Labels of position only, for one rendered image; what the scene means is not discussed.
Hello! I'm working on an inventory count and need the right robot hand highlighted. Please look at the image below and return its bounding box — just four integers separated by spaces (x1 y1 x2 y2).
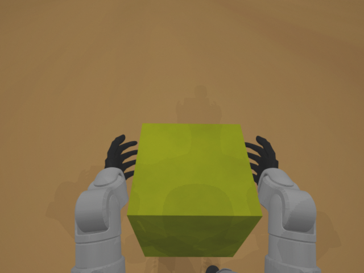
245 136 279 185

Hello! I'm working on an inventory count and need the right robot forearm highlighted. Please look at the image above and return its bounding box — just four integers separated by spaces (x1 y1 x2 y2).
258 168 321 273

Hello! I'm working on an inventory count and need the left robot forearm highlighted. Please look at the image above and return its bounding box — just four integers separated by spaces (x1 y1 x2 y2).
71 167 129 273

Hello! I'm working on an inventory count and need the carton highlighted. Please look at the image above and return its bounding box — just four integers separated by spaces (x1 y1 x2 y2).
127 123 263 257

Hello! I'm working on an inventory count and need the left robot hand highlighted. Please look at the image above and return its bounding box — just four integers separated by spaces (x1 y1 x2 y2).
105 134 138 180

